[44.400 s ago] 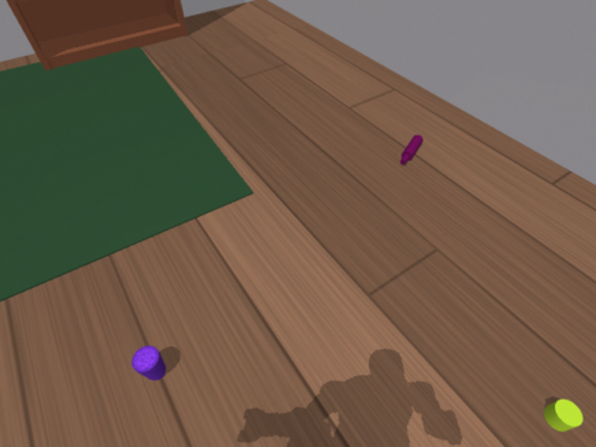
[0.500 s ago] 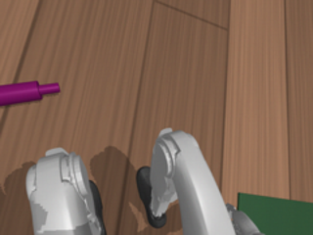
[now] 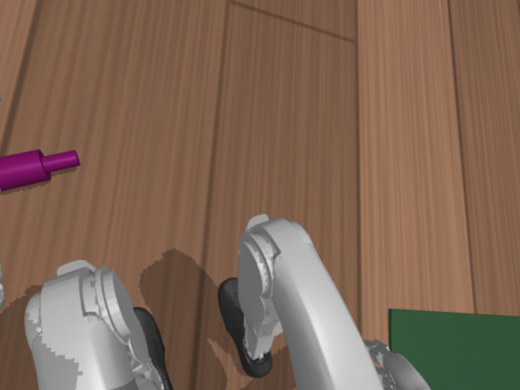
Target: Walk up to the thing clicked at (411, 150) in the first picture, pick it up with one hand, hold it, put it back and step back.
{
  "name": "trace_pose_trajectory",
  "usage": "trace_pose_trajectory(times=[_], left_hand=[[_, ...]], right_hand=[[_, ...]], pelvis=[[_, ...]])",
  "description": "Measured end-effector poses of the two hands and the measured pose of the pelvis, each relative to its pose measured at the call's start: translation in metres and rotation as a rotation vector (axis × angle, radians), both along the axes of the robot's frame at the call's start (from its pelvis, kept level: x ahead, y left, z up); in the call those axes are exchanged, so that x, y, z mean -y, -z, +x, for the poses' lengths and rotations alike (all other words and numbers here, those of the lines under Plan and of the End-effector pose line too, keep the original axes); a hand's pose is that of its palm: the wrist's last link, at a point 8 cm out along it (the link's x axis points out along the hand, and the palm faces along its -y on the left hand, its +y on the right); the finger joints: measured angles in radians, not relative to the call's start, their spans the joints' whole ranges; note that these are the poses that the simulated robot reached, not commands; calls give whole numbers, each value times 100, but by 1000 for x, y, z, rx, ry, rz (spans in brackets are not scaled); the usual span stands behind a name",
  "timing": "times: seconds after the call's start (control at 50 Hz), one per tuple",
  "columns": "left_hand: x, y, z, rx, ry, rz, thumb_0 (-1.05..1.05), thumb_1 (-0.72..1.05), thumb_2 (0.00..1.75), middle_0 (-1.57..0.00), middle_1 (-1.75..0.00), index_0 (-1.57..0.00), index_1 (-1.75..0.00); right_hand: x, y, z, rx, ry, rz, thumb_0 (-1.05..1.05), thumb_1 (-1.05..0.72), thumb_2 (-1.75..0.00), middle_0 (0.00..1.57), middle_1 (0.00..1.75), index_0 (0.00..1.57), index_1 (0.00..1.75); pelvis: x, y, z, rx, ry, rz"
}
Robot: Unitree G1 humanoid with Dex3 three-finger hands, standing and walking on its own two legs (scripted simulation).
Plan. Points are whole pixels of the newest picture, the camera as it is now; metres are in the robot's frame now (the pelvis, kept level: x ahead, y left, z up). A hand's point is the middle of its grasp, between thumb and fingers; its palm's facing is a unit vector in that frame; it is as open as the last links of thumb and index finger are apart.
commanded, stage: approach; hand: left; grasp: from above
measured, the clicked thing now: (7, 172) +0.48 +0.32 -0.30
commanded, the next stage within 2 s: rest palm in 0.22 s
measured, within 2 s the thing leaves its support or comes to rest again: neither
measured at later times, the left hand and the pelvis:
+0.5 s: hand out of the picture +0.47 +0.36 -0.21, palm faces -0.47 -0.10 -0.88, open 14.2 cm; pelvis +0.00 +0.00 -0.01, yaw -1 degrees
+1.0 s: hand out of the picture +0.47 +0.34 -0.25, palm faces -0.45 -0.12 -0.88, open 14.2 cm; pelvis +0.00 +0.00 -0.02, yaw -3 degrees
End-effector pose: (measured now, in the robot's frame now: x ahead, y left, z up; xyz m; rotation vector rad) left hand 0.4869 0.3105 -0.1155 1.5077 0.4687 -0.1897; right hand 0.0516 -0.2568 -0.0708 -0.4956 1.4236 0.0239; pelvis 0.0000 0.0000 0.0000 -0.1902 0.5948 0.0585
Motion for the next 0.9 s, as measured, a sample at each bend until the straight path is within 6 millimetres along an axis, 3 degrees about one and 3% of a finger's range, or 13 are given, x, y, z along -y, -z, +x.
trace_pose_trajectory(times=[0.1,0.22,0.38,0.64,0.9], left_hand=[[-8,6,-10,-74,-57,12,0,-53,100,-9,-103,-9,-103],[-33,20,-24,-132,-92,-7,0,-52,98,-10,-104,-10,-103],[-54,28,-15,-78,-33,-9,0,-52,99,-10,-105,-11,-104],[-35,50,-18,-93,2,-61,0,-54,101,-8,-99,-7,-100],[-31,72,-13,-42,-44,-28,0,-54,100,-9,-98,-8,-99]], right_hand=[[1,3,-10,-8,13,17,0,-91,-90,20,30,20,30],[3,7,-15,-38,-17,-4,1,-90,-90,20,30,21,30],[4,6,-5,-86,-77,-48,1,-91,-90,20,30,21,30],[-9,-3,16,-39,-121,-32,0,-90,-90,20,30,20,30],[-7,-7,-5,-53,-149,-44,0,-90,-90,20,30,20,30]], pelvis=[[2,1,-3,12,1,10],[4,8,-5,36,0,13],[1,14,-1,43,1,-8],[-4,10,2,46,7,-39],[-3,21,-1,72,26,-44]])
